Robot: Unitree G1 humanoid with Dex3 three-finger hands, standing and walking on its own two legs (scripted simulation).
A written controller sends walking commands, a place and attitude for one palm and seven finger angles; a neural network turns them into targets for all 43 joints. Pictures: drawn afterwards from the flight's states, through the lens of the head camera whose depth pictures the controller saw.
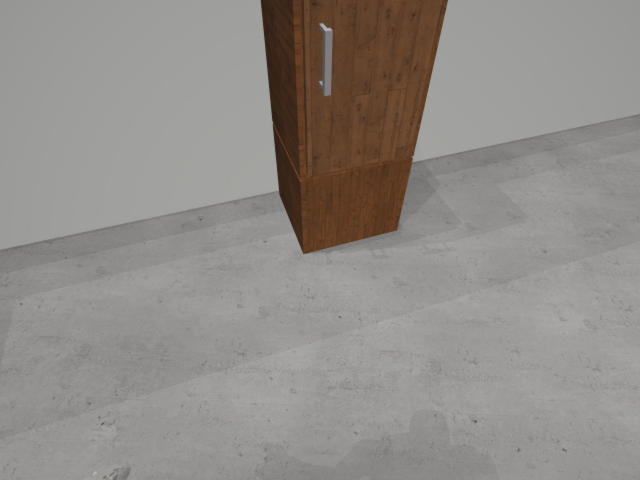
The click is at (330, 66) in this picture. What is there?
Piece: cupboard door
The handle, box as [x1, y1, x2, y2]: [319, 23, 332, 95]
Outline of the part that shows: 320,23 319,28 323,32 323,70 322,80 319,81 319,85 322,89 323,94 328,95 330,94 332,30 330,28 327,28 322,23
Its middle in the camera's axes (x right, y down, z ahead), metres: +0.01 -0.46 +1.00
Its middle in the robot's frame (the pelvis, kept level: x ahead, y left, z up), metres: +1.07 +0.05 +0.05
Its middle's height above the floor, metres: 0.82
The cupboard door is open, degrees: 0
